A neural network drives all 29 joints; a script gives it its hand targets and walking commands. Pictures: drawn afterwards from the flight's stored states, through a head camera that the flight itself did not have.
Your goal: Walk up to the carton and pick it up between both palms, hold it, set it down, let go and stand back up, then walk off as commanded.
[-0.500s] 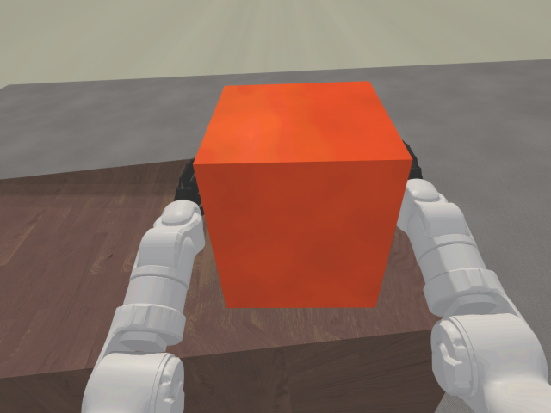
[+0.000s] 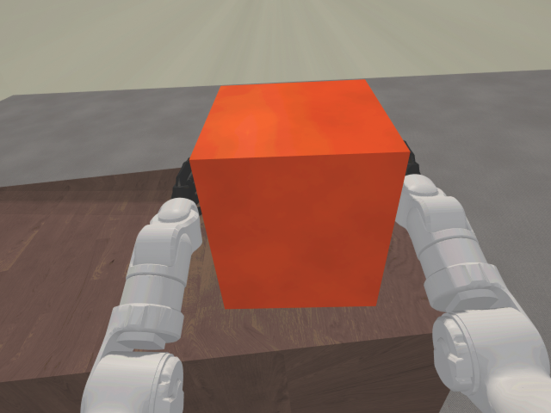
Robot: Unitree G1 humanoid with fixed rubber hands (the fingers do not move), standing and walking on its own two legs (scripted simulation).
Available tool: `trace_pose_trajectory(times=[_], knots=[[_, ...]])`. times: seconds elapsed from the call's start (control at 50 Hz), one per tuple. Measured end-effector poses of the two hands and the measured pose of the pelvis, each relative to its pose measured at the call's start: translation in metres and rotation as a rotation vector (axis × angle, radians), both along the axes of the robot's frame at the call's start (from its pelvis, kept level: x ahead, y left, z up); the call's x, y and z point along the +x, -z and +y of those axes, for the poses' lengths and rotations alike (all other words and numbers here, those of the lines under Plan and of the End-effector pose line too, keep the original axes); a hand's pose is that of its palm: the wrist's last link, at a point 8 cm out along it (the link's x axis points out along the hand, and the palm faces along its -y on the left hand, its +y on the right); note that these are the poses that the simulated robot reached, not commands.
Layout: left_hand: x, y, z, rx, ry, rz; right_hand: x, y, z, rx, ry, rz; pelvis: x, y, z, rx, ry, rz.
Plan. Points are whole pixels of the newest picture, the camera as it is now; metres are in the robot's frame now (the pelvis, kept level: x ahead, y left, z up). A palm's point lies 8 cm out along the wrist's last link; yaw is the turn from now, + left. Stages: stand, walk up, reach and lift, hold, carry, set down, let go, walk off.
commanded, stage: hold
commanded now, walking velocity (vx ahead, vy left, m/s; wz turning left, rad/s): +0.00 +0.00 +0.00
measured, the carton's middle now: (295, 192) +0.41 -0.03 +0.18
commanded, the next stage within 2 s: none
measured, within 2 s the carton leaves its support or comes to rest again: neither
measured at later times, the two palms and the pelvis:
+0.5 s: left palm (177, 203) +0.36 +0.14 +0.22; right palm (410, 169) +0.37 -0.18 +0.23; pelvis -0.01 +0.00 +0.00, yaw +0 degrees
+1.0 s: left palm (175, 198) +0.36 +0.14 +0.22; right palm (407, 164) +0.38 -0.18 +0.23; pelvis -0.01 +0.00 +0.00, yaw +0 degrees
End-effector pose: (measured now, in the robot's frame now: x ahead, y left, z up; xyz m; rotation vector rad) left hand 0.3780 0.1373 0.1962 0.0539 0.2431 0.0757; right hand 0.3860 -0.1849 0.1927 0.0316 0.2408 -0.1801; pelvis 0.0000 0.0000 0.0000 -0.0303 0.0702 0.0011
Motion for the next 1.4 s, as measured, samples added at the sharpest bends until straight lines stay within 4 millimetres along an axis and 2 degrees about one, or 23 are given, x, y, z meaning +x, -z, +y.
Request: trace_pose_trajectory(times=[0.18,0.38,0.62,1.4], knots=[[-0.009,-0.005,0.001,-0.002,-0.002,0.002,-0.008,-0.008,0.001,0.002,-0.001,-0.001,-0.005,0.0,-0.001,0.001,0.0,-0.007],[-0.019,-0.012,0.003,-0.018,-0.004,-0.011,-0.016,-0.026,0.003,-0.004,-0.002,-0.019,-0.011,0.001,-0.002,0.002,0.0,-0.018],[-0.018,-0.025,0.006,-0.042,-0.015,-0.023,-0.014,-0.041,0.007,-0.007,-0.009,-0.033,-0.013,0.001,-0.003,0.004,0.0,-0.021],[-0.014,-0.023,0.006,-0.038,-0.015,-0.009,-0.009,-0.04,0.007,-0.009,-0.01,-0.024,-0.01,0.001,-0.003,0.004,0.0,-0.015]])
